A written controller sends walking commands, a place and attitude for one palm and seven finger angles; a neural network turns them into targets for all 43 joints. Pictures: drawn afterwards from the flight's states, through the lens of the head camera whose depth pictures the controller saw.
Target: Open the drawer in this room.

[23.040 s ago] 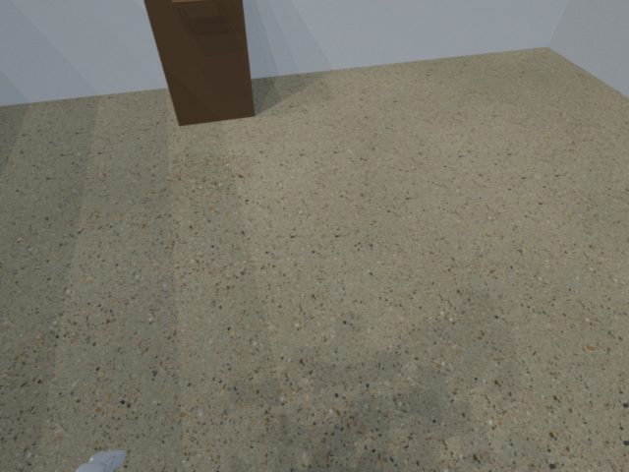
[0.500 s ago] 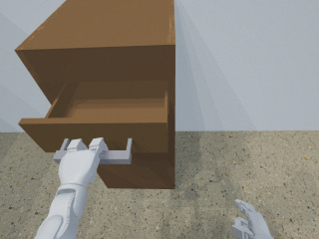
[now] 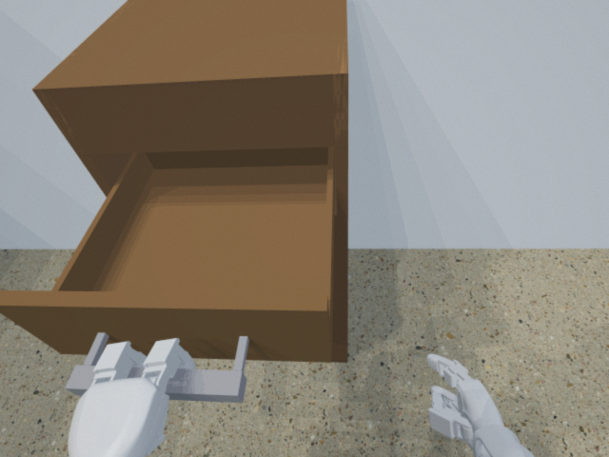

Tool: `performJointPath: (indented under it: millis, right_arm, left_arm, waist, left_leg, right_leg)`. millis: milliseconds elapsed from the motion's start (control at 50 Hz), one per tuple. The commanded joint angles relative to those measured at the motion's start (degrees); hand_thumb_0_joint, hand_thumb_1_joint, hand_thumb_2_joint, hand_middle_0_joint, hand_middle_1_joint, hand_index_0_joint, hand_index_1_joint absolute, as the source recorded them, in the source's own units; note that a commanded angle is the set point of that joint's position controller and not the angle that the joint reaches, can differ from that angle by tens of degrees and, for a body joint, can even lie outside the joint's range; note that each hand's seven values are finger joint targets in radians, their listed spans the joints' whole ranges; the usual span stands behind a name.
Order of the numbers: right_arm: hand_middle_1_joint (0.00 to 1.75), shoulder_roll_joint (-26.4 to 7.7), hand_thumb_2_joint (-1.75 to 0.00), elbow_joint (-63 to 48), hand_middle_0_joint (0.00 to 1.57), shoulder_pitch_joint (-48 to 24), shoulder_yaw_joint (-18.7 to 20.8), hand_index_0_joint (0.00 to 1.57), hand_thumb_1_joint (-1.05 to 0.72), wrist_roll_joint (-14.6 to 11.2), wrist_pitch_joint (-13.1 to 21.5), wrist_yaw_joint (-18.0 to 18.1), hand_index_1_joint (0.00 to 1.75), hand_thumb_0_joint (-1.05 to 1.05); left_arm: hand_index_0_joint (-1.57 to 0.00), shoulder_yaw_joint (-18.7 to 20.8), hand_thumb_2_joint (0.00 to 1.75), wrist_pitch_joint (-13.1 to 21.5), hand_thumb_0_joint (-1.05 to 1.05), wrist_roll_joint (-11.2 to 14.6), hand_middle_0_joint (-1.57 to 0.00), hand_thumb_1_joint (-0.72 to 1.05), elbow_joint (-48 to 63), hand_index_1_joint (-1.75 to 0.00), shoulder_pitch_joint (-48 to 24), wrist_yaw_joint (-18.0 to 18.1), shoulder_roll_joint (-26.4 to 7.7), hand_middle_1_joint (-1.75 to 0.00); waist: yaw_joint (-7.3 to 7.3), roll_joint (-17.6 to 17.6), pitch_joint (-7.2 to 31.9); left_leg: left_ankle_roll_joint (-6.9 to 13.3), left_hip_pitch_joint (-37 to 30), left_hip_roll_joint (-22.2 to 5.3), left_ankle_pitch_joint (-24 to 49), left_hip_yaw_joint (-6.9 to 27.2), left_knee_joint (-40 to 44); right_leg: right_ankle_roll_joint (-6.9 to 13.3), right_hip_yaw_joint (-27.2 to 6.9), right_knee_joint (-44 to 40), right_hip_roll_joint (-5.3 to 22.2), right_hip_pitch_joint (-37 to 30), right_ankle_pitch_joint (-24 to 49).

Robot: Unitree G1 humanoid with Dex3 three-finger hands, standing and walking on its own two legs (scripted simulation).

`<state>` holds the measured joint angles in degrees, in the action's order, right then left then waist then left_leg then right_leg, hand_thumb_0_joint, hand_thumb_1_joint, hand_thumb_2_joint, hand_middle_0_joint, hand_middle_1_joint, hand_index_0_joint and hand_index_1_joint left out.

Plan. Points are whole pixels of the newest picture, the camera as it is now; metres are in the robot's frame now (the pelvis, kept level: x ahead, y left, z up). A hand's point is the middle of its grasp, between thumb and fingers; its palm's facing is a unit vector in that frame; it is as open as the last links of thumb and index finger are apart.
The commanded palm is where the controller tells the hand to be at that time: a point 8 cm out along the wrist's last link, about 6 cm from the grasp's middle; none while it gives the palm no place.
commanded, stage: pull the drawer open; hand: left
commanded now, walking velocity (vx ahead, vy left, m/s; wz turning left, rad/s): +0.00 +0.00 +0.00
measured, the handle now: (164, 363) +0.21 +0.20 +0.06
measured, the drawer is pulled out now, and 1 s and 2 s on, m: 0.27 0.30 0.30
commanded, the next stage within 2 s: open the thumb to release the handle in 0.32 s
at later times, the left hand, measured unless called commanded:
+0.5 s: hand (135, 446) +0.13 +0.21 +0.04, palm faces +0.03 -0.07 -1.00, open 6.3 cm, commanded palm +0.10 +0.20 +0.09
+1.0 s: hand (118, 446) +0.13 +0.22 +0.04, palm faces +0.04 -0.13 -0.99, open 13.1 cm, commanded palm +0.10 +0.21 +0.09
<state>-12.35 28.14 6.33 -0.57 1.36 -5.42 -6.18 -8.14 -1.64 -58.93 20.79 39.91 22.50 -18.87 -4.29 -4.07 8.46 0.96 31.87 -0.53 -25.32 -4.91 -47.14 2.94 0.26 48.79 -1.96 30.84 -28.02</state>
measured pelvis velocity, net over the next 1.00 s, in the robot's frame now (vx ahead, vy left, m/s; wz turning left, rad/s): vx -0.03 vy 0.00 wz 0.03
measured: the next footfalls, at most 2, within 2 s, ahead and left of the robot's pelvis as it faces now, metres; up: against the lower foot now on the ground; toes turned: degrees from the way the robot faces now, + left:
none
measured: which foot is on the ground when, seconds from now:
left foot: down 0.00-1.00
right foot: down 0.00-1.00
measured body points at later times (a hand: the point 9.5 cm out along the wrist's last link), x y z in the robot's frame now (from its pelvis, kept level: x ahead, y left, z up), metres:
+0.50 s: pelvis -0.02 -0.01 -0.01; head +0.01 -0.05 +0.44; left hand +0.12 +0.21 +0.09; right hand +0.19 -0.23 -0.11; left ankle -0.02 +0.11 -0.70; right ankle -0.04 -0.09 -0.70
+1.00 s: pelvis -0.03 +0.00 +0.00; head +0.00 -0.03 +0.45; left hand +0.12 +0.23 +0.09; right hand +0.20 -0.21 -0.09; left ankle -0.02 +0.11 -0.70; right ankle -0.04 -0.09 -0.70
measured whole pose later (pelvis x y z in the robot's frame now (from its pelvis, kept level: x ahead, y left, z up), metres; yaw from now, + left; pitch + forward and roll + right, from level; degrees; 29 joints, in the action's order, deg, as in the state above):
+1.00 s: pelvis -0.03 +0.00 +0.00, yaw +2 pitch +8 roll +1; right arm -13.8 30.2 7.3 0.5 2.3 -4.7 -2.0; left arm -3.2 1.4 -57.3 16.1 36.0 22.4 -21.4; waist -4.8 -3.3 6.7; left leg 0.8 31.9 -0.2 -22.9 -2.8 -46.9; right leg 3.3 2.1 47.9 -1.8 29.9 -25.9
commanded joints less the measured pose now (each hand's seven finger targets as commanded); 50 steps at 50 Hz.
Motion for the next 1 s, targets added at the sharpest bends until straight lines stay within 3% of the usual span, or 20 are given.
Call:
performJointPath:
  millis: [0, 160, 180, 220, 260, 320, 380, 400, 420, 440, 480, 500, 520, 540, 600, 700, 760, 800, 900, 980]
  right_arm:
    - [0.30, -6.09, -0.90, -10.37, 0.20, -5.56, 2.08, 0.20, -0.90, 0.22, 2.53, -0.27, 0.30, 0.00]
    - [0.30, -6.22, -0.90, -12.36, 0.20, -5.65, 1.56, 0.20, -0.90, 0.43, 2.75, -0.81, 0.30, 0.00]
    - [0.30, -6.28, -0.90, -12.17, 0.20, -5.55, 1.77, 0.20, -0.90, 0.61, 2.70, -0.87, 0.30, 0.00]
    - [0.30, -6.32, -0.90, -12.55, 0.20, -5.41, 1.88, 0.20, -0.90, 0.56, 2.85, -0.84, 0.30, 0.00]
    - [0.30, -6.09, -0.90, -12.55, 0.20, -5.21, 1.87, 0.20, -0.90, 0.53, 2.93, -0.73, 0.30, 0.00]
    - [0.30, -6.24, -0.90, -12.81, 0.20, -5.30, 2.13, 0.20, -0.90, 0.62, 3.07, -0.73, 0.30, 0.00]
    - [0.30, -6.17, -0.90, -12.34, 0.20, -5.14, 2.32, 0.20, -0.90, 0.48, 3.11, -0.44, 0.30, 0.00]
    - [0.30, -7.69, -0.90, -8.76, 0.20, -4.85, 2.26, 0.20, -0.90, 1.27, 1.67, 1.20, 0.30, 0.00]
    - [0.30, -6.68, -0.90, -9.40, 0.20, -5.03, 2.56, 0.20, -0.90, 1.91, 1.97, 2.28, 0.30, 0.00]
    - [0.30, -6.72, -0.90, -9.59, 0.20, -4.87, 2.89, 0.20, -0.90, 1.77, 2.43, 2.54, 0.30, 0.00]
    - [0.30, -6.25, -0.90, -8.93, 0.20, -4.54, 3.57, 0.20, -0.90, 0.67, 2.99, 2.74, 0.30, 0.00]
    - [0.30, -6.40, -0.90, -8.62, 0.20, -4.88, 3.69, 0.20, -0.90, 0.59, 3.09, 3.05, 0.30, 0.00]
    - [0.30, -6.42, -0.90, -8.52, 0.20, -5.23, 3.66, 0.20, -0.90, 0.27, 3.12, 3.58, 0.30, 0.00]
    - [0.30, -6.67, -0.90, -8.31, 0.20, -5.16, 3.27, 0.20, -0.90, 0.35, 3.16, 3.83, 0.30, 0.00]
    - [0.30, -6.80, -0.90, -7.39, 0.20, -5.73, 2.57, 0.20, -0.90, 0.71, 3.41, 4.76, 0.30, 0.00]
    - [0.30, -6.65, -0.90, -7.02, 0.20, -5.46, 2.62, 0.20, -0.90, 0.96, 3.73, 4.75, 0.30, 0.00]
    - [0.30, -6.49, -0.90, -7.08, 0.20, -5.10, 2.66, 0.20, -0.90, 1.01, 3.85, 4.45, 0.30, 0.00]
    - [0.30, -6.62, -0.90, -7.06, 0.20, -5.45, 2.73, 0.20, -0.90, 0.98, 3.64, 4.52, 0.30, 0.00]
    - [0.30, -6.36, -0.90, -6.77, 0.20, -5.67, 2.93, 0.20, -0.90, 1.11, 3.21, 4.42, 0.30, 0.00]
    - [0.30, -6.05, -0.90, -6.73, 0.20, -5.73, 3.02, 0.20, -0.90, 0.82, 3.05, 4.19, 0.30, 0.00]
  left_arm:
    - [-0.40, 4.66, 0.90, 0.69, 0.00, 0.83, -0.40, 0.90, 12.85, -1.35, 12.88, 3.52, -5.58, -1.35]
    - [-0.40, 5.58, 0.90, 1.62, 0.00, 0.88, -0.40, 0.90, 14.87, -1.35, 19.65, 5.33, -6.37, -1.35]
    - [-0.40, 5.14, 0.90, 1.67, 0.00, 0.70, -0.40, 0.90, 14.54, -1.35, 18.60, 5.37, -5.99, -1.35]
    - [-0.40, 5.06, 0.90, 1.77, 0.00, 0.53, -0.40, 0.90, 14.51, -1.35, 19.06, 5.44, -5.94, -1.35]
    - [-0.40, 6.74, 0.90, 1.64, 0.00, 0.74, -0.40, 0.90, 14.02, -1.35, 19.82, 5.70, -6.98, -1.35]
    - [-0.40, 5.33, 0.90, 1.58, 0.00, 0.88, -0.40, 0.90, 14.50, -1.35, 19.99, 5.63, -6.22, -1.35]
    - [-0.40, 6.82, 0.90, 1.49, 0.00, 1.06, -0.40, 0.90, 13.42, -1.35, 19.62, 5.75, -7.07, -1.35]
    - [-0.40, 15.96, 0.90, 1.24, 0.00, -1.56, -0.40, 0.90, 10.83, -1.35, -2.32, 6.95, -16.66, -1.35]
    - [-0.40, 15.87, 0.87, 1.45, 0.00, -2.28, -0.40, 0.83, 9.61, -1.34, -1.19, 7.71, -13.88, -1.34]
    - [-0.39, 15.14, 0.84, 1.18, 0.00, -2.04, -0.39, 0.76, 10.14, -1.34, -1.32, 8.04, -13.46, -1.34]
    - [-0.38, 11.47, 0.78, 0.50, 0.00, 1.28, -0.38, 0.62, 7.79, -1.32, 1.97, 6.66, -8.44, -1.32]
    - [-0.38, 11.62, 0.75, 0.38, 0.00, 2.80, -0.38, 0.55, 8.83, -1.31, 1.50, 5.80, -9.10, -1.31]
    - [-0.37, 10.83, 0.72, 0.03, 0.00, 3.85, -0.37, 0.48, 8.28, -1.30, 3.26, 4.89, -8.54, -1.30]
    - [-0.36, 10.59, 0.69, -0.17, 0.00, 4.26, -0.36, 0.41, 7.78, -1.30, 2.17, 3.86, -9.11, -1.30]
    - [-0.35, 10.53, 0.60, 0.73, 0.00, 3.70, -0.35, 0.20, 6.30, -1.27, 1.50, 1.80, -10.52, -1.27]
    - [-0.32, 9.79, 0.45, 2.62, 0.00, 2.49, -0.32, -0.15, 5.94, -1.24, -0.81, 0.62, -9.85, -1.24]
    - [-0.31, 10.41, 0.36, 3.27, 0.00, 2.30, -0.31, -0.36, 5.90, -1.22, 0.47, 1.00, -9.71, -1.22]
    - [-0.30, 11.34, 0.30, 3.52, 0.00, 2.46, -0.30, -0.50, 5.66, -1.20, -0.19, 1.23, -10.53, -1.20]
    - [-0.30, 11.43, 0.30, 3.47, 0.00, 1.63, -0.30, -0.50, 5.33, -1.20, -3.69, 2.00, -10.15, -1.20]
    - [-0.30, 8.57, 0.30, 2.66, 0.00, 1.34, -0.30, -0.50, 5.20, -1.20, -5.35, 1.83, -7.94, -1.20]
  waist:
    - [-1.58, 5.28, 7.69]
    - [-2.09, 4.02, 6.94]
    - [-1.57, 4.66, 5.85]
    - [-2.00, 3.39, 6.36]
    - [-2.28, 4.44, 7.16]
    - [-1.89, 3.76, 6.39]
    - [-1.83, 4.63, 6.00]
    - [1.89, 7.32, 3.13]
    - [-0.62, 5.00, 3.65]
    - [-0.39, 2.69, 4.49]
    - [-0.12, 2.14, 6.54]
    - [-0.17, 3.56, 8.41]
    - [-0.20, 3.78, 7.34]
    - [0.43, 6.21, 7.43]
    - [0.09, 8.14, 3.84]
    - [-0.33, 5.19, 2.47]
    - [-0.77, 4.53, 4.33]
    - [-0.65, 4.78, 3.28]
    - [-0.23, 4.05, 3.49]
    - [0.30, 2.97, 3.34]
  left_leg:
    - [0.28, -11.02, 0.29, 30.62, 5.72, 0.92]
    - [0.25, -9.79, 0.33, 28.17, 5.92, -0.70]
    - [0.28, -9.35, 0.45, 26.91, 6.15, -0.76]
    - [0.37, -9.27, 0.52, 26.16, 6.10, -0.86]
    - [0.31, -8.61, 0.53, 25.27, 5.94, -0.89]
    - [0.46, -8.18, 0.67, 24.78, 5.91, -1.19]
    - [0.44, -7.36, 0.67, 23.20, 5.88, -0.83]
    - [0.12, -6.14, 1.49, 15.97, 6.13, -0.88]
    - [0.45, -6.30, 2.13, 13.19, 5.37, -0.13]
    - [0.37, -8.03, 2.31, 13.62, 5.50, -0.01]
    - [0.80, -9.29, 1.89, 15.60, 5.13, 1.02]
    - [1.01, -9.43, 1.97, 16.81, 4.90, 1.25]
    - [1.29, -8.31, 2.03, 16.88, 4.61, 1.86]
    - [1.26, -8.22, 2.12, 17.29, 4.81, 2.01]
    - [1.42, -6.81, 2.48, 15.28, 4.34, 2.82]
    - [1.29, -8.74, 2.40, 13.23, 4.37, 4.00]
    - [1.15, -9.74, 2.13, 14.76, 4.57, 4.20]
    - [1.07, -9.04, 2.16, 14.38, 4.61, 4.33]
    - [0.97, -9.63, 1.99, 13.81, 4.84, 4.37]
    - [1.03, -10.46, 1.50, 14.19, 5.10, 4.51]
  right_leg:
    - [-0.57, -4.84, -5.45, 0.35, -0.55, 31.24]
    - [-0.29, -6.46, -5.30, 0.60, 1.58, 28.82]
    - [-0.23, -6.36, -5.37, 0.53, 2.73, 27.14]
    - [-0.10, -6.20, -5.31, 0.54, 3.19, 25.25]
    - [0.03, -6.45, -5.25, 0.61, 2.66, 25.03]
    - [0.06, -6.35, -5.22, 0.76, 3.35, 24.52]
    - [0.21, -6.58, -5.37, 0.64, 3.25, 23.51]
    - [0.24, -7.83, -6.48, 0.58, 8.10, 19.25]
    - [0.32, -6.74, -7.05, 0.46, 5.74, 17.03]
    - [0.87, -7.69, -7.81, 0.47, 6.30, 16.68]
    - [0.43, -4.70, -7.04, 0.62, 3.14, 19.54]
    - [0.03, -4.76, -7.39, 0.95, 1.00, 22.17]
    - [-0.40, -4.16, -7.91, 1.18, -1.17, 24.13]
    - [-0.52, -5.21, -8.55, 1.36, -1.43, 24.99]
    - [-1.17, -6.27, -10.60, 2.01, -1.47, 24.73]
    - [-0.70, -5.87, -12.36, 1.88, 0.13, 17.89]
    - [-0.36, -5.10, -11.48, 1.52, -0.53, 18.95]
    - [-0.47, -4.74, -11.47, 1.40, -0.24, 18.95]
    - [-0.35, -3.73, -10.95, 1.01, 1.26, 16.98]
    - [-0.21, -2.32, -10.34, 0.59, 2.32, 15.48]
